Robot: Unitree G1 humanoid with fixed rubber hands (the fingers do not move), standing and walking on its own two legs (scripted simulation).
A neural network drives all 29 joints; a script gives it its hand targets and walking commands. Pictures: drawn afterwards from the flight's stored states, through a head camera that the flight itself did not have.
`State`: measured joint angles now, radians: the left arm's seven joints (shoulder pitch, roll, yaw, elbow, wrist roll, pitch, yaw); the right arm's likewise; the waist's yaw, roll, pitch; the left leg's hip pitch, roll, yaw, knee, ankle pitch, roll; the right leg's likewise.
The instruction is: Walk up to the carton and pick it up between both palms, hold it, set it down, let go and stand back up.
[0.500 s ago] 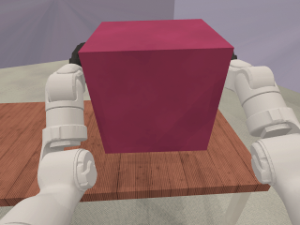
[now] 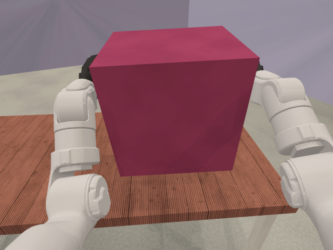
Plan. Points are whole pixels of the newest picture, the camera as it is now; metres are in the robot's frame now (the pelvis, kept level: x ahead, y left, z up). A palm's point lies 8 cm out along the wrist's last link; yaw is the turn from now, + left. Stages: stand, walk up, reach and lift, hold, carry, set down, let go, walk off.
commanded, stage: hold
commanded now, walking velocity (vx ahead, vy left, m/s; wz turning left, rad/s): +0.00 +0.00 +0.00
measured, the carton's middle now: (172, 100) +0.39 +0.00 +0.26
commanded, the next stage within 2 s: none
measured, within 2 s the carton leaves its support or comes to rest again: neither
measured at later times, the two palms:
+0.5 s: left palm (85, 86) +0.35 +0.19 +0.31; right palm (253, 82) +0.36 -0.17 +0.32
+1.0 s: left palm (84, 84) +0.35 +0.19 +0.32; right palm (252, 79) +0.36 -0.17 +0.32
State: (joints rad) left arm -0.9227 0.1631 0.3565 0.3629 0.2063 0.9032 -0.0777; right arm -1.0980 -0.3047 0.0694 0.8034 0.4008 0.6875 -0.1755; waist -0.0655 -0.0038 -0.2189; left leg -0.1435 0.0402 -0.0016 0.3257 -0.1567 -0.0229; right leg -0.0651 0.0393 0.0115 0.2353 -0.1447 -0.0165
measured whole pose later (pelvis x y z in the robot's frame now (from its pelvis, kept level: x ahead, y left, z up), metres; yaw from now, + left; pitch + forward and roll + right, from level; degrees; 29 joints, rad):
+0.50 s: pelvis -0.01 +0.00 +0.00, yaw +0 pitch -2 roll -1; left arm -0.96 0.18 0.38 0.40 0.22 0.90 -0.09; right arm -1.10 -0.29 0.04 0.79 0.37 0.71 -0.18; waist -0.06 0.00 -0.21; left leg -0.14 0.04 -0.01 0.33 -0.15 -0.03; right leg -0.07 0.04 0.00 0.26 -0.15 -0.02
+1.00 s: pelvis -0.01 +0.00 +0.00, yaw +1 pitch -1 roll -1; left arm -0.97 0.20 0.35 0.42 0.19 0.88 -0.08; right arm -1.13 -0.29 0.05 0.82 0.38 0.68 -0.18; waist -0.06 -0.01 -0.21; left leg -0.16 0.04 -0.01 0.33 -0.14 -0.03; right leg -0.09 0.04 0.00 0.25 -0.14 -0.02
